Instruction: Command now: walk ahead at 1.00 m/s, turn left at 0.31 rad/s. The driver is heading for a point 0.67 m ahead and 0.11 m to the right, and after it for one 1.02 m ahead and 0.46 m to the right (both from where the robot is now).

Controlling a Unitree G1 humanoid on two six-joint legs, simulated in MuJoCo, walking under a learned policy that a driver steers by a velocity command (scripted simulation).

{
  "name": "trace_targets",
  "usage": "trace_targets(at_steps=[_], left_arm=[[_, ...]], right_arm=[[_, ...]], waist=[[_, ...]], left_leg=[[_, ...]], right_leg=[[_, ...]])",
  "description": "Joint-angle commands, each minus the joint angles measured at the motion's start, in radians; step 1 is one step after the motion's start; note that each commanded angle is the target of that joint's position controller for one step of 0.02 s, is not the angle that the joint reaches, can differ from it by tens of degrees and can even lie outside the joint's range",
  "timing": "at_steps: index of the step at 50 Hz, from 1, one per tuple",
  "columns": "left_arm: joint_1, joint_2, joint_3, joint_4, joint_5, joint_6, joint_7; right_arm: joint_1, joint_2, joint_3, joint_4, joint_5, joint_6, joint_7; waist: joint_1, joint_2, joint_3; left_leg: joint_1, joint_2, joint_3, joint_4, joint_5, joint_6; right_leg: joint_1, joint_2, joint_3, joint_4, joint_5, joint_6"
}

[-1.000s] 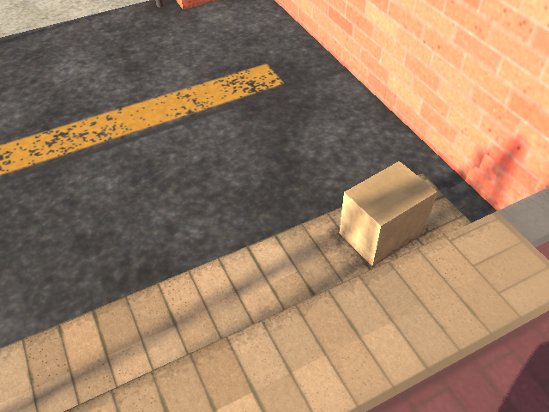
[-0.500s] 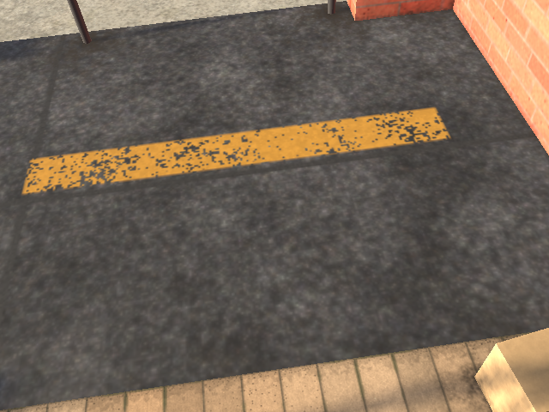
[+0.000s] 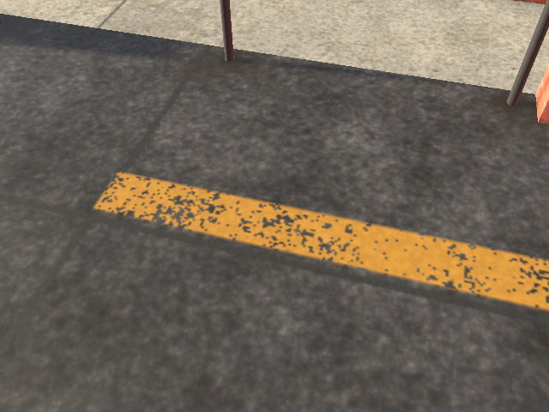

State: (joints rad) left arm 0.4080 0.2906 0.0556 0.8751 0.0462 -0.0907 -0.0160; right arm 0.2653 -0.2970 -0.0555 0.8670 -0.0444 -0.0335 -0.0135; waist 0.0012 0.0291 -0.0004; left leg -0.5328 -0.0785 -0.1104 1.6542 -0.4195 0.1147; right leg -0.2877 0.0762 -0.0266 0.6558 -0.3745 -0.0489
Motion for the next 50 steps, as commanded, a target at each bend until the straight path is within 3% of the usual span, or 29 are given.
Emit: trace_targets(at_steps=[1, 2, 4, 6, 8, 10, 13, 15, 16, 17, 18, 19, 20, 21, 22, 24, 26, 28, 30, 32, 33, 35, 36, 37, 38, 40, 42, 46, 50], left_arm=[[0.055, 0.074, 0.003, 0.008, -0.034, -0.058, -0.003], [0.039, 0.077, 0.000, 0.003, -0.045, -0.056, 0.004], [0.089, 0.132, 0.015, 0.027, -0.037, -0.049, 0.007], [0.168, 0.041, -0.006, 0.057, -0.054, -0.057, 0.017], [0.174, 0.019, -0.020, 0.067, -0.065, -0.049, 0.013], [0.216, 0.029, -0.024, 0.096, -0.053, -0.029, 0.014], [0.360, 0.046, -0.032, 0.182, -0.009, 0.015, 0.040], [0.377, 0.081, -0.030, 0.221, 0.007, 0.040, 0.058], [0.350, 0.086, -0.030, 0.226, 0.013, 0.046, 0.066], [0.234, 0.093, -0.023, 0.213, 0.000, 0.047, 0.069], [0.035, 0.064, -0.016, 0.155, -0.022, 0.026, 0.055], [0.106, 0.028, -0.027, 0.072, -0.064, -0.004, 0.067], [0.082, 0.072, -0.024, 0.060, -0.102, -0.006, 0.070], [0.048, 0.071, -0.030, 0.050, -0.084, -0.001, 0.064], [-0.044, 0.084, -0.013, 0.050, -0.046, -0.006, 0.049], [-0.040, 0.001, -0.012, 0.047, 0.000, 0.031, 0.010], [-0.125, -0.060, -0.028, -0.005, 0.007, 0.048, -0.020], [-0.171, -0.081, -0.044, -0.042, -0.004, 0.030, -0.040], [-0.204, -0.053, -0.037, -0.040, -0.026, 0.023, -0.044], [-0.203, 0.002, -0.023, -0.042, -0.017, 0.021, -0.047], [-0.139, 0.042, -0.009, -0.027, -0.012, 0.023, -0.048], [0.225, 0.139, 0.040, 0.063, -0.011, 0.039, -0.038], [0.215, 0.187, 0.058, 0.067, -0.027, 0.055, -0.024], [0.122, 0.296, 0.075, 0.027, -0.017, 0.069, -0.023], [0.079, 0.253, 0.076, 0.002, -0.025, 0.073, -0.013], [0.012, 0.177, 0.058, 0.009, -0.019, 0.064, 0.008], [-0.047, 0.158, 0.042, -0.013, -0.031, 0.041, 0.017], [-0.084, 0.186, 0.049, -0.039, -0.054, 0.021, 0.005], [-0.052, 0.167, 0.065, -0.053, -0.057, 0.056, 0.006]], right_arm=[[-0.075, -0.046, 0.001, -0.092, -0.015, 0.003, 0.038], [-0.134, -0.052, 0.002, -0.115, -0.013, -0.002, 0.055], [-0.123, -0.033, 0.013, -0.076, -0.017, -0.007, 0.070], [-0.286, -0.047, 0.015, -0.103, 0.000, -0.045, 0.076], [-0.388, 0.021, 0.043, -0.126, -0.004, -0.062, 0.090], [-0.424, 0.024, 0.051, -0.125, 0.020, -0.048, 0.086], [-0.509, 0.003, 0.048, -0.159, -0.005, -0.047, 0.057], [-0.330, -0.020, 0.037, -0.097, -0.007, -0.052, 0.034], [-0.172, -0.065, 0.020, -0.047, 0.001, -0.048, 0.023], [0.056, -0.101, -0.004, 0.025, -0.009, -0.045, 0.016], [0.232, -0.144, -0.024, 0.086, -0.017, -0.044, 0.015], [0.293, -0.170, -0.021, 0.087, -0.019, -0.055, 0.025], [0.326, -0.167, -0.033, 0.096, -0.005, -0.055, 0.024], [0.303, -0.144, -0.042, 0.092, -0.024, -0.056, 0.008], [0.206, -0.066, -0.024, 0.087, -0.028, -0.074, -0.004], [0.103, -0.033, -0.006, 0.088, -0.003, -0.101, -0.010], [0.011, -0.016, 0.006, 0.071, 0.028, -0.125, -0.001], [-0.066, -0.038, 0.003, 0.052, 0.043, -0.141, 0.011], [0.016, -0.057, 0.002, 0.072, 0.061, -0.150, 0.019], [0.067, -0.117, -0.006, 0.070, 0.062, -0.143, 0.011], [0.068, -0.146, -0.013, 0.061, 0.046, -0.127, 0.001], [-0.030, -0.190, -0.022, 0.018, 0.022, -0.088, -0.015], [-0.021, -0.096, -0.005, 0.012, 0.006, -0.087, 0.002], [0.086, -0.045, 0.017, -0.110, 0.039, -0.101, 0.012], [0.004, -0.085, 0.026, -0.137, 0.021, -0.118, 0.011], [-0.059, -0.083, 0.032, -0.146, 0.005, -0.121, 0.013], [-0.032, -0.067, 0.039, -0.153, -0.016, -0.077, 0.012], [-0.138, -0.041, 0.051, -0.232, 0.002, -0.044, 0.009], [-0.170, -0.028, 0.058, -0.260, 0.027, -0.041, 0.003]], waist=[[-0.053, -0.081, 0.161], [-0.049, -0.119, 0.161], [-0.041, -0.183, 0.086], [0.018, -0.065, 0.119], [0.058, -0.049, 0.100], [0.090, -0.094, 0.125], [0.149, -0.032, 0.193], [0.071, -0.064, 0.102], [-0.011, -0.083, 0.049], [-0.158, -0.063, 0.003], [-0.245, 0.089, -0.057], [-0.138, 0.092, -0.236], [-0.197, 0.057, -0.335], [-0.166, 0.017, -0.248], [-0.124, -0.063, -0.104], [0.027, -0.087, 0.062], [0.092, -0.027, 0.162], [0.126, 0.029, 0.155], [0.091, -0.006, 0.132], [0.099, 0.019, 0.082], [0.133, 0.057, 0.024], [0.340, 0.067, -0.150], [0.275, -0.155, -0.120], [0.118, -0.402, -0.273], [0.144, -0.191, -0.232], [0.054, 0.043, 0.021], [-0.033, 0.063, 0.092], [-0.045, -0.013, 0.065], [0.015, -0.087, -0.048]], left_leg=[[-0.231, 0.110, -0.150, -0.413, 0.242, -0.021], [-0.136, 0.088, -0.088, -0.623, 0.359, -0.043], [-0.071, 0.055, 0.023, -0.627, 0.497, -0.027], [-0.202, 0.060, 0.023, -0.871, 0.717, 0.003], [0.093, 0.070, 0.169, -1.032, 0.958, 0.022], [0.157, 0.074, 0.191, -1.049, 0.919, 0.016], [0.015, 0.036, 0.260, -1.212, 0.699, 0.023], [0.187, 0.023, 0.227, -1.283, 0.617, 0.025], [0.331, 0.059, 0.191, -1.307, 0.584, 0.041], [0.580, 0.135, 0.121, -1.378, 0.635, 0.089], [0.888, 0.253, 0.038, -1.317, 0.873, 0.157], [1.274, 0.455, -0.165, -0.931, 1.368, 0.172], [1.454, 0.525, -0.340, -1.006, 1.074, 0.325], [1.338, 0.522, -0.364, -1.149, 0.668, 0.338], [1.089, 0.436, -0.292, -1.268, 0.485, 0.251], [0.609, 0.405, -0.206, -1.377, 0.555, 0.202], [0.280, 0.328, -0.035, -1.498, 0.588, 0.124], [0.128, 0.235, 0.163, -1.524, 0.687, 0.064], [0.157, 0.207, 0.231, -1.537, 0.881, 0.043], [0.336, 0.229, 0.268, -1.407, 1.262, 0.000], [0.398, 0.240, 0.281, -1.252, 1.402, -0.028], [0.283, 0.234, 0.288, -0.648, 1.329, -0.056], [0.081, 0.065, 0.296, -0.167, 0.259, -0.073], [-0.250, -0.018, 0.117, 0.086, -0.090, -0.110], [-0.356, 0.034, 0.025, 0.021, -0.002, -0.081], [-0.286, 0.120, 0.020, -0.199, 0.071, -0.083], [-0.138, 0.148, 0.033, -0.316, 0.030, -0.128], [0.062, 0.088, 0.140, -0.752, 0.195, -0.165], [0.295, -0.019, 0.167, -1.060, 0.483, -0.146]], right_leg=[[-0.053, -0.292, 0.448, -0.344, 0.195, -0.071], [-0.121, -0.226, 0.341, -0.383, 0.252, -0.074], [-0.040, -0.242, 0.277, -0.352, 0.554, -0.099], [0.103, -0.167, 0.195, -0.281, 0.516, -0.068], [-0.058, -0.135, 0.127, -0.330, 0.384, -0.046], [-0.027, -0.152, 0.137, -0.307, 0.394, -0.045], [0.291, -0.166, 0.122, -0.182, 0.781, -0.037], [0.371, -0.177, 0.124, 0.108, 1.015, -0.034], [0.335, -0.199, 0.136, 0.297, 1.060, -0.046], [0.161, -0.173, 0.111, 0.622, 0.956, -0.046], [-0.173, -0.009, 0.026, 1.036, 0.015, -0.032], [-0.517, -0.035, 0.153, 1.098, -0.296, -0.041], [-0.768, -0.063, 0.163, 1.062, -0.262, -0.006], [-0.857, -0.115, 0.139, 1.016, -0.227, -0.023], [-0.807, -0.147, 0.149, 0.841, -0.111, -0.046], [-0.563, -0.177, 0.144, 0.672, -0.055, -0.016], [-0.392, -0.213, 0.103, 0.458, 0.062, 0.005], [-0.182, -0.204, 0.032, 0.227, 0.339, -0.027], [-0.033, -0.120, -0.081, 0.150, 0.512, -0.066], [0.000, -0.034, -0.140, 0.100, 0.445, -0.098], [0.065, 0.009, -0.159, 0.090, 0.391, -0.116], [0.448, 0.027, -0.095, 0.055, 0.307, -0.182], [0.511, -0.080, 0.118, -0.011, 0.187, -0.237], [0.737, -0.336, 0.734, -0.193, 0.111, -0.439], [0.701, -0.346, 0.898, -0.371, -0.076, -0.429], [0.356, -0.293, 0.717, -0.393, 0.104, -0.336], [0.109, -0.239, 0.526, -0.365, 0.642, -0.316], [-0.056, -0.053, 0.279, -0.336, 1.085, -0.219], [-0.047, 0.032, 0.279, -0.193, 0.918, -0.067]])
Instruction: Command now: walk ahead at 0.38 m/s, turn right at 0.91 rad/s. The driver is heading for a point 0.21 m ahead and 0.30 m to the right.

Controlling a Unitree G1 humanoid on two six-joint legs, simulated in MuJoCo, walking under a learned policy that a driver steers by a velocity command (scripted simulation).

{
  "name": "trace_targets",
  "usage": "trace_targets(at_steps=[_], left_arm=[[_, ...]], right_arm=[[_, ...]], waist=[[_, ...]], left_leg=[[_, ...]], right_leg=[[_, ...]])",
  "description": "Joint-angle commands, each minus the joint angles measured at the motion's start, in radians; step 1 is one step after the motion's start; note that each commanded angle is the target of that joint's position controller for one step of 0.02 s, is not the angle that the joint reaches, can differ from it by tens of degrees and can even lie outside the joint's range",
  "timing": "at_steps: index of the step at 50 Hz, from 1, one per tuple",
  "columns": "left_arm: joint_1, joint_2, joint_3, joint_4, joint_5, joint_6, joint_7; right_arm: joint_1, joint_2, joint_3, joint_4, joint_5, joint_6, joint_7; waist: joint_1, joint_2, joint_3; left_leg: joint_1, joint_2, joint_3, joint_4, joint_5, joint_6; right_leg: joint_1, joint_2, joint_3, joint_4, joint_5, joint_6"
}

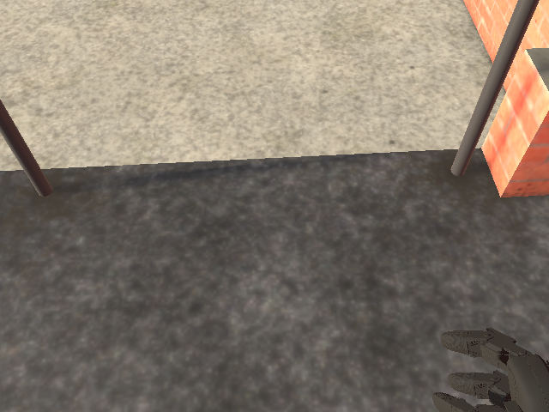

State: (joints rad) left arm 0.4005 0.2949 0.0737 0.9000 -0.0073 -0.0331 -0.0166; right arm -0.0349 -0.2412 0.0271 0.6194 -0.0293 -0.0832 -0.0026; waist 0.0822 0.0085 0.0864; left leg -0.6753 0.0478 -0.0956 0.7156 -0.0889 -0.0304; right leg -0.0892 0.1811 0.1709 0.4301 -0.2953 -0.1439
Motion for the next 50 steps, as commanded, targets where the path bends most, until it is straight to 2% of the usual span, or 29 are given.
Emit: trace_targets(at_steps=[1, 2, 3, 4, 5, 6, 7, 8, 9, 11, 14, 17, 22, 25, 26, 27, 28, 29, 30, 32, 34, 35, 37, 42, 45, 47, 48, 49, 50], left_arm=[[-0.054, 0.168, 0.052, -0.091, 0.001, 0.002, 0.012], [-0.084, 0.176, 0.056, -0.109, 0.008, 0.003, 0.019], [-0.127, 0.186, 0.060, -0.130, 0.009, 0.000, 0.023], [-0.117, 0.129, 0.046, -0.151, -0.002, -0.002, 0.025], [-0.058, 0.040, 0.023, -0.187, -0.004, 0.009, 0.038], [0.154, 0.062, 0.025, -0.194, -0.012, 0.021, 0.052], [0.153, 0.098, 0.024, -0.180, 0.005, 0.038, 0.053], [0.040, 0.131, 0.029, -0.187, 0.036, 0.056, 0.042], [-0.042, 0.148, 0.040, -0.203, 0.044, 0.071, 0.020], [-0.086, 0.125, 0.036, -0.233, 0.034, 0.102, -0.010], [-0.123, 0.078, 0.020, -0.278, 0.028, 0.116, -0.014], [-0.188, 0.072, 0.013, -0.327, 0.037, 0.128, -0.023], [-0.289, 0.071, 0.007, -0.385, 0.020, 0.136, -0.044], [-0.315, 0.081, 0.014, -0.409, 0.014, 0.124, -0.045], [-0.289, 0.079, 0.017, -0.403, 0.017, 0.116, -0.043], [-0.215, 0.097, 0.026, -0.373, 0.025, 0.104, -0.031], [-0.148, 0.194, 0.048, -0.359, 0.032, 0.088, -0.009], [-0.150, 0.340, 0.086, -0.396, 0.032, 0.084, 0.002], [-0.081, 0.307, 0.095, -0.373, 0.025, 0.084, 0.010], [-0.200, 0.223, 0.064, -0.369, 0.029, 0.090, 0.025], [-0.265, 0.172, 0.047, -0.387, 0.022, 0.091, 0.028], [-0.257, 0.169, 0.044, -0.380, 0.016, 0.088, 0.021], [-0.216, 0.174, 0.046, -0.360, 0.019, 0.080, 0.012], [-0.178, 0.165, 0.036, -0.328, 0.032, 0.080, 0.006], [-0.195, 0.166, 0.032, -0.316, 0.035, 0.084, 0.001], [-0.228, 0.159, 0.026, -0.309, 0.021, 0.084, 0.006], [-0.231, 0.135, 0.016, -0.308, 0.013, 0.080, 0.011], [-0.193, 0.066, -0.003, -0.312, 0.015, 0.075, 0.015], [-0.168, 0.072, -0.002, -0.319, 0.019, 0.077, 0.018]], right_arm=[[0.156, -0.106, -0.032, -0.009, 0.010, 0.007, -0.016], [0.203, -0.134, -0.042, 0.002, 0.010, 0.003, -0.026], [0.311, -0.158, -0.052, 0.034, 0.010, -0.009, -0.035], [0.423, -0.198, -0.063, 0.069, -0.006, -0.022, -0.041], [0.470, -0.236, -0.062, 0.051, -0.018, -0.024, -0.040], [0.449, -0.213, -0.061, 0.019, -0.023, -0.011, -0.021], [0.310, -0.210, -0.082, -0.010, -0.004, -0.002, -0.033], [0.227, -0.122, -0.059, -0.045, 0.007, 0.009, -0.042], [0.205, -0.080, -0.041, -0.039, 0.001, 0.021, -0.045], [0.245, -0.125, -0.055, -0.007, 0.003, 0.030, -0.050], [0.287, -0.150, -0.072, 0.017, -0.001, 0.028, -0.037], [0.280, -0.164, -0.083, 0.014, -0.002, 0.039, -0.035], [0.254, -0.203, -0.106, -0.005, -0.014, 0.064, -0.023], [0.300, -0.231, -0.124, 0.003, -0.001, 0.086, -0.010], [0.301, -0.235, -0.129, 0.005, 0.008, 0.096, -0.007], [0.337, -0.224, -0.132, 0.015, 0.009, 0.106, -0.002], [0.367, -0.181, -0.127, -0.001, 0.009, 0.116, 0.009], [0.301, -0.139, -0.108, -0.091, 0.000, 0.132, -0.003], [0.227, -0.171, -0.111, -0.096, -0.006, 0.142, -0.011], [0.247, -0.156, -0.107, -0.069, 0.016, 0.128, -0.020], [0.263, -0.180, -0.116, -0.043, -0.007, 0.118, -0.020], [0.265, -0.172, -0.114, -0.036, -0.009, 0.119, -0.012], [0.268, -0.149, -0.105, -0.024, 0.006, 0.122, -0.006], [0.230, -0.121, -0.086, -0.029, 0.016, 0.128, -0.009], [0.247, -0.122, -0.084, -0.025, 0.026, 0.127, -0.012], [0.301, -0.107, -0.081, -0.008, 0.024, 0.119, -0.019], [0.318, -0.109, -0.079, -0.003, 0.013, 0.109, -0.027], [0.305, -0.164, -0.082, -0.017, -0.009, 0.098, -0.033], [0.245, -0.258, -0.101, -0.033, -0.004, 0.098, -0.024]], waist=[[-0.076, -0.075, -0.150], [-0.108, -0.076, -0.167], [-0.177, -0.050, -0.201], [-0.208, 0.017, -0.256], [-0.169, 0.144, -0.335], [-0.049, 0.174, -0.498], [-0.044, 0.203, -0.530], [-0.053, 0.103, -0.403], [-0.059, 0.067, -0.302], [-0.064, 0.093, -0.195], [-0.057, 0.103, -0.200], [-0.054, 0.130, -0.187], [-0.078, 0.170, -0.148], [-0.107, 0.169, -0.139], [-0.089, 0.146, -0.141], [-0.068, 0.061, -0.157], [-0.052, -0.213, -0.123], [-0.052, -0.328, -0.091], [0.008, -0.199, -0.139], [-0.075, -0.173, -0.086], [-0.094, -0.177, -0.127], [-0.095, -0.142, -0.157], [-0.083, -0.096, -0.195], [-0.047, -0.143, -0.191], [-0.055, -0.161, -0.173], [-0.097, -0.140, -0.158], [-0.109, -0.100, -0.149], [-0.081, 0.084, -0.152], [-0.061, 0.249, -0.104]], left_leg=[[0.499, -0.155, 0.124, -0.177, 0.175, 0.002], [0.555, -0.151, 0.088, -0.233, 0.203, 0.005], [0.658, -0.119, 0.061, -0.317, 0.303, 0.013], [0.803, 0.031, -0.032, -0.314, 0.503, 0.046], [0.935, 0.329, -0.238, -0.162, 1.074, 0.081], [0.982, 0.507, -0.420, -0.114, 1.289, 0.181], [0.908, 0.515, -0.510, -0.204, 0.830, 0.304], [0.730, 0.401, -0.389, -0.293, 0.473, 0.288], [0.621, 0.303, -0.257, -0.339, 0.318, 0.247], [0.491, 0.258, -0.085, -0.377, 0.426, 0.235], [0.500, 0.258, 0.019, -0.383, 0.491, 0.240], [0.481, 0.289, 0.091, -0.411, 0.343, 0.234], [0.394, 0.289, 0.236, -0.408, 0.017, 0.169], [0.459, 0.326, 0.263, -0.332, -0.032, 0.128], [0.451, 0.318, 0.292, -0.268, -0.057, 0.095], [0.402, 0.287, 0.324, -0.143, -0.103, 0.043], [0.210, 0.183, 0.399, 0.141, -0.389, -0.030], [-0.056, 0.021, 0.264, 0.323, -0.616, -0.091], [-0.054, 0.033, 0.126, 0.436, -0.582, -0.084], [-0.019, 0.049, 0.075, 0.393, -0.379, -0.064], [0.043, 0.019, 0.084, 0.393, -0.299, -0.047], [0.063, 0.004, 0.081, 0.389, -0.298, -0.042], [0.090, -0.012, 0.085, 0.324, -0.308, -0.034], [0.211, -0.040, 0.085, 0.135, -0.308, 0.003], [0.328, -0.066, 0.099, 0.008, -0.326, 0.025], [0.452, -0.074, 0.107, -0.197, -0.219, 0.044], [0.538, -0.036, 0.069, -0.330, -0.134, 0.058], [0.582, 0.164, -0.139, -0.449, -0.149, 0.093], [0.493, 0.335, -0.345, -0.486, 0.038, 0.211]], right_leg=[[-0.236, -0.072, 0.126, 0.091, 0.790, 0.055], [-0.215, -0.071, 0.162, 0.182, 0.736, 0.077], [-0.208, -0.053, 0.154, 0.349, 0.657, 0.101], [-0.275, -0.017, 0.094, 0.598, 0.287, 0.127], [-0.424, 0.051, -0.032, 0.898, -0.485, 0.118], [-0.445, -0.014, -0.010, 1.038, -0.450, 0.134], [-0.501, -0.063, -0.064, 1.128, -0.289, 0.143], [-0.512, -0.118, -0.093, 1.063, -0.192, 0.152], [-0.493, -0.136, -0.101, 1.007, -0.159, 0.168], [-0.454, -0.165, -0.114, 0.936, -0.142, 0.179], [-0.461, -0.175, -0.139, 0.833, -0.107, 0.174], [-0.455, -0.217, -0.161, 0.701, -0.052, 0.169], [-0.277, -0.217, -0.254, 0.428, -0.043, 0.150], [-0.231, -0.193, -0.292, 0.275, -0.111, 0.129], [-0.176, -0.178, -0.298, 0.175, -0.079, 0.116], [-0.076, -0.174, -0.236, 0.064, -0.023, 0.097], [0.011, -0.371, 0.083, -0.111, 0.170, 0.043], [0.001, -0.568, 0.442, -0.119, 0.446, -0.122], [0.019, -0.544, 0.365, -0.091, 0.525, -0.178], [-0.059, -0.401, 0.189, -0.078, 0.438, -0.110], [-0.074, -0.331, 0.145, -0.058, 0.508, -0.083], [-0.066, -0.325, 0.142, -0.041, 0.570, -0.086], [-0.037, -0.332, 0.149, -0.028, 0.604, -0.091], [-0.075, -0.337, 0.202, -0.016, 0.504, -0.085], [-0.125, -0.330, 0.241, 0.002, 0.518, -0.064], [-0.170, -0.303, 0.260, 0.030, 0.446, -0.021], [-0.229, -0.267, 0.256, 0.057, 0.306, 0.027], [-0.294, -0.174, 0.162, 0.198, 0.075, 0.085], [-0.364, 0.001, -0.019, 0.294, -0.227, 0.116]])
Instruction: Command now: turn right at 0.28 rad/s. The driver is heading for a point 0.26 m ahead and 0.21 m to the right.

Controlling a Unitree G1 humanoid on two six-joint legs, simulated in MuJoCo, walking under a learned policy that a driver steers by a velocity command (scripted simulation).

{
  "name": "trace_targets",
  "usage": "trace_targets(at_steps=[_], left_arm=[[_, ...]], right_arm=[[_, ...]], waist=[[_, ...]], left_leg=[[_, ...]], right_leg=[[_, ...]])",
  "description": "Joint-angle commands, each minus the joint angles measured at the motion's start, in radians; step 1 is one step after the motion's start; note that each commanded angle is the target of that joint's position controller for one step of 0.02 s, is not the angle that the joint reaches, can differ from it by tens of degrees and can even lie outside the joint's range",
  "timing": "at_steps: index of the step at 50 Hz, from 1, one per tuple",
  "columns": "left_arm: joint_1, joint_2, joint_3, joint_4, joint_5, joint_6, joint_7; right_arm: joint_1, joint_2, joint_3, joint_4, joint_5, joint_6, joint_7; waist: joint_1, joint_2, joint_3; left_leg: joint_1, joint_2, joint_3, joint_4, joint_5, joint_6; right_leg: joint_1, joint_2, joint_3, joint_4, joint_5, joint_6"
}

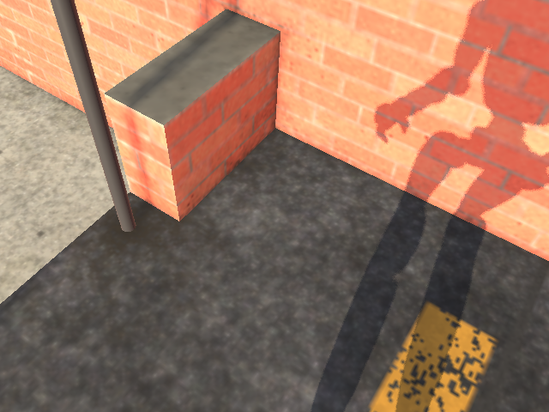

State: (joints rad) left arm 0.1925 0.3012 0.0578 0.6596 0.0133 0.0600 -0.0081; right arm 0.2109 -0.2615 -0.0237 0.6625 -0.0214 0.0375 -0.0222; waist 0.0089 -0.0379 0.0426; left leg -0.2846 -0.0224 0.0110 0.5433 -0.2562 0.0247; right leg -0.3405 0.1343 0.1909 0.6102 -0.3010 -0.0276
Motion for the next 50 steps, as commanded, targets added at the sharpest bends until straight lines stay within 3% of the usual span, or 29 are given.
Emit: trace_targets(at_steps=[1, 3, 5, 6, 8, 10, 12, 15, 18, 19, 20, 21, 22, 24, 25, 28, 32, 34, 36, 37, 38, 39, 40, 41, 42, 43, 45, 48, 50], left_arm=[[0.024, 0.127, 0.032, -0.058, 0.016, -0.011, 0.011], [0.038, 0.114, 0.035, -0.020, 0.002, -0.009, 0.001], [0.056, 0.090, 0.028, 0.000, 0.001, -0.007, -0.008], [0.064, 0.078, 0.018, 0.008, 0.009, -0.010, -0.012], [0.001, 0.085, 0.014, -0.008, 0.025, -0.016, -0.031], [-0.056, 0.076, 0.006, -0.018, 0.023, -0.027, -0.044], [-0.057, 0.059, -0.004, -0.006, 0.014, -0.043, -0.050], [-0.022, 0.052, -0.012, 0.013, 0.003, -0.059, -0.048], [0.150, 0.060, -0.010, 0.087, 0.008, -0.078, -0.039], [0.273, 0.107, 0.006, 0.131, 0.011, -0.087, -0.036], [0.317, 0.197, 0.026, 0.110, 0.009, -0.092, -0.031], [0.285, 0.229, 0.041, 0.098, 0.005, -0.090, -0.019], [0.231, 0.196, 0.036, 0.090, 0.003, -0.095, -0.012], [0.219, 0.170, 0.031, 0.089, -0.002, -0.107, -0.005], [0.225, 0.159, 0.027, 0.093, -0.006, -0.115, -0.002], [0.260, 0.151, 0.027, 0.120, -0.004, -0.128, 0.002], [0.317, 0.127, 0.023, 0.171, -0.008, -0.129, 0.008], [0.314, 0.131, 0.020, 0.187, -0.010, -0.126, 0.011], [0.291, 0.159, 0.025, 0.192, -0.012, -0.134, 0.019], [0.258, 0.169, 0.028, 0.191, -0.021, -0.139, 0.021], [0.239, 0.138, 0.023, 0.175, -0.025, -0.145, 0.022], [0.336, 0.011, 0.001, 0.153, -0.030, -0.142, 0.027], [0.439, 0.090, 0.017, 0.176, -0.039, -0.127, 0.039], [0.382, 0.110, 0.021, 0.200, -0.016, -0.114, 0.041], [0.288, 0.101, 0.014, 0.191, -0.003, -0.109, 0.031], [0.240, 0.081, 0.011, 0.183, 0.002, -0.103, 0.023], [0.231, 0.045, 0.003, 0.190, 0.018, -0.075, 0.006], [0.225, 0.003, -0.015, 0.197, 0.014, -0.056, 0.000], [0.177, -0.014, -0.031, 0.197, 0.014, -0.048, 0.000]], right_arm=[[0.023, -0.200, -0.049, -0.063, -0.003, -0.026, 0.004], [-0.051, -0.125, -0.027, -0.061, 0.003, -0.030, 0.006], [-0.073, -0.119, -0.025, -0.055, 0.005, -0.033, -0.002], [-0.008, -0.130, -0.032, -0.037, 0.000, -0.031, 0.003], [0.084, -0.156, -0.049, 0.001, 0.003, -0.023, 0.018], [0.114, -0.166, -0.060, 0.023, 0.004, -0.024, 0.030], [0.103, -0.178, -0.072, 0.030, 0.000, -0.038, 0.030], [0.048, -0.186, -0.083, 0.028, 0.002, -0.051, 0.030], [-0.027, -0.169, -0.082, 0.013, 0.010, -0.050, 0.025], [-0.085, -0.112, -0.064, -0.018, -0.004, -0.052, 0.023], [-0.164, -0.040, -0.037, -0.078, -0.014, -0.060, 0.030], [-0.239, -0.077, -0.038, -0.131, -0.027, -0.073, 0.038], [-0.236, -0.118, -0.046, -0.119, -0.024, -0.083, 0.047], [-0.174, -0.155, -0.054, -0.081, -0.034, -0.091, 0.059], [-0.170, -0.160, -0.055, -0.079, -0.039, -0.085, 0.065], [-0.214, -0.124, -0.041, -0.092, -0.028, -0.068, 0.074], [-0.322, -0.050, -0.009, -0.130, -0.014, -0.082, 0.077], [-0.290, -0.062, -0.015, -0.122, -0.008, -0.084, 0.065], [-0.136, -0.117, -0.036, -0.069, -0.015, -0.088, 0.038], [0.000, -0.132, -0.044, -0.027, -0.016, -0.098, 0.025], [0.141, -0.174, -0.053, 0.009, -0.033, -0.113, 0.012], [0.237, -0.261, -0.064, 0.020, -0.051, -0.118, 0.008], [0.245, -0.265, -0.077, 0.029, -0.007, -0.104, 0.022], [0.116, -0.184, -0.062, 0.006, 0.015, -0.098, 0.025], [0.033, -0.093, -0.034, 0.006, 0.016, -0.102, 0.027], [0.021, -0.057, -0.019, 0.023, 0.008, -0.106, 0.027], [0.037, -0.063, -0.015, 0.065, 0.012, -0.112, 0.022], [0.013, -0.078, -0.010, 0.097, -0.002, -0.124, 0.027], [0.005, -0.083, -0.007, 0.113, -0.006, -0.117, 0.029]], waist=[[-0.013, 0.228, -0.055], [0.025, 0.164, -0.020], [0.027, 0.206, -0.042], [-0.003, 0.211, -0.094], [-0.058, 0.251, -0.061], [-0.074, 0.228, -0.009], [-0.069, 0.197, -0.001], [-0.034, 0.190, 0.008], [0.063, 0.073, 0.002], [0.115, -0.075, -0.021], [0.143, -0.214, -0.005], [0.136, -0.153, 0.064], [0.102, -0.076, 0.095], [0.066, -0.028, 0.036], [0.059, -0.030, 0.032], [0.056, -0.045, 0.065], [0.092, -0.075, 0.071], [0.072, -0.085, 0.041], [-0.001, -0.084, -0.036], [-0.079, -0.072, -0.089], [-0.136, -0.045, -0.175], [-0.094, 0.238, -0.344], [-0.066, 0.288, -0.500], [-0.022, 0.161, -0.364], [-0.019, 0.120, -0.230], [-0.013, 0.101, -0.167], [0.011, 0.121, -0.122], [0.049, 0.141, -0.136], [0.042, 0.179, -0.140]], left_leg=[[0.032, 0.417, -0.441, -0.306, 0.234, 0.224], [0.006, 0.293, -0.282, -0.280, 0.238, 0.187], [0.082, 0.227, -0.186, -0.240, 0.358, 0.156], [0.152, 0.211, -0.184, -0.271, 0.133, 0.149], [0.222, 0.231, -0.281, -0.362, -0.325, 0.157], [0.215, 0.255, -0.319, -0.399, -0.389, 0.163], [0.188, 0.265, -0.266, -0.411, -0.354, 0.151], [0.087, 0.260, -0.164, -0.404, -0.300, 0.131], [-0.116, 0.205, -0.023, -0.229, -0.339, 0.089], [-0.276, 0.138, 0.083, 0.040, -0.295, 0.054], [-0.539, 0.013, 0.125, 0.357, -0.284, -0.001], [-0.689, 0.024, -0.019, 0.422, -0.220, -0.012], [-0.717, 0.077, -0.055, 0.461, -0.115, -0.027], [-0.614, 0.085, -0.044, 0.426, -0.044, -0.053], [-0.572, 0.083, -0.039, 0.405, -0.028, -0.065], [-0.521, 0.064, -0.008, 0.319, 0.059, -0.086], [-0.313, 0.005, 0.068, 0.112, 0.185, -0.053], [-0.155, -0.023, 0.073, 0.057, 0.223, -0.016], [0.027, -0.065, 0.068, 0.007, 0.223, 0.024], [0.175, -0.036, 0.053, -0.073, 0.330, 0.046], [0.390, 0.086, -0.044, -0.060, 0.426, 0.068], [0.637, 0.429, -0.349, 0.059, 0.980, 0.162], [0.651, 0.505, -0.633, -0.027, 1.054, 0.286], [0.479, 0.448, -0.506, -0.092, 0.903, 0.272], [0.357, 0.380, -0.378, -0.122, 0.868, 0.248], [0.283, 0.335, -0.298, -0.152, 0.872, 0.227], [0.138, 0.280, -0.188, -0.214, 0.860, 0.202], [0.046, 0.250, -0.093, -0.230, 0.895, 0.204], [0.012, 0.228, -0.052, -0.231, 0.817, 0.189]], right_leg=[[-0.058, -0.008, -0.037, 0.277, -0.277, 0.012], [-0.033, -0.019, -0.032, 0.362, -0.174, 0.026], [-0.043, -0.017, -0.058, 0.343, -0.146, 0.046], [-0.055, -0.020, -0.093, 0.311, -0.139, 0.045], [-0.136, -0.042, -0.152, 0.262, -0.149, 0.033], [-0.144, -0.072, -0.183, 0.185, -0.156, 0.019], [-0.083, -0.077, -0.192, 0.102, -0.149, -0.007], [0.071, -0.089, -0.245, -0.041, -0.117, -0.053], [0.349, -0.065, -0.279, -0.230, -0.018, -0.095], [0.484, -0.175, -0.081, -0.290, -0.177, -0.134], [0.546, -0.419, 0.383, -0.417, -0.459, -0.222], [0.484, -0.482, 0.585, -0.487, -0.499, -0.317], [0.490, -0.447, 0.501, -0.464, -0.412, -0.311], [0.468, -0.352, 0.354, -0.460, -0.243, -0.264], [0.435, -0.326, 0.323, -0.476, -0.209, -0.255], [0.362, -0.272, 0.250, -0.499, -0.023, -0.247], [0.281, -0.218, 0.099, -0.389, 0.602, -0.176], [0.254, -0.229, 0.086, -0.338, 0.771, -0.132], [0.288, -0.217, 0.082, -0.175, 1.024, -0.083], [0.267, -0.193, 0.063, -0.019, 1.020, -0.059], [0.141, -0.143, 0.060, 0.185, 0.774, -0.044], [-0.041, -0.004, -0.034, 0.575, -0.172, -0.012], [-0.112, 0.059, -0.003, 0.777, -0.272, -0.006], [-0.118, -0.015, 0.004, 0.780, -0.174, -0.002], [-0.138, -0.049, -0.031, 0.719, -0.137, 0.006], [-0.144, -0.074, -0.041, 0.669, -0.130, 0.010], [-0.051, -0.089, -0.067, 0.565, -0.108, 0.018], [0.036, -0.086, -0.106, 0.370, -0.094, 0.027], [0.095, -0.103, -0.143, 0.202, -0.033, 0.025]])
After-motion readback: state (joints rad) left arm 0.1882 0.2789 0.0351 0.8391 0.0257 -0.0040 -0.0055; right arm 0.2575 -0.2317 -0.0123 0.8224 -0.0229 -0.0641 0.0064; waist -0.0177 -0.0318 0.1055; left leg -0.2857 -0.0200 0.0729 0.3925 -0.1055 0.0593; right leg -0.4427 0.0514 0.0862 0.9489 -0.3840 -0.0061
